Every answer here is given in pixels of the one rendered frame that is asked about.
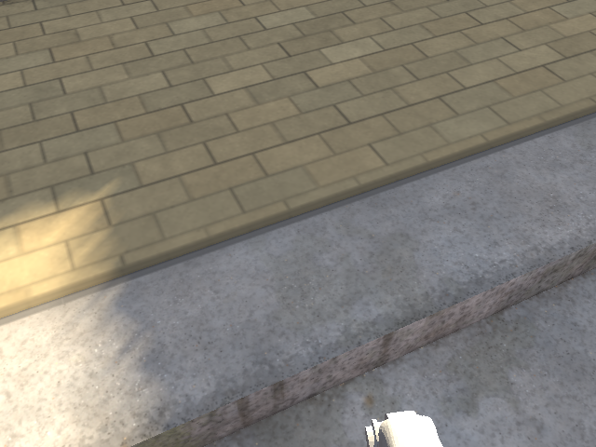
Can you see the robot right shin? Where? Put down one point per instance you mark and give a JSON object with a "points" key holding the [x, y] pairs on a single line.
{"points": [[430, 420]]}

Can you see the robot right thigh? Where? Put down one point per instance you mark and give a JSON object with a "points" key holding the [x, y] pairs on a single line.
{"points": [[402, 429]]}

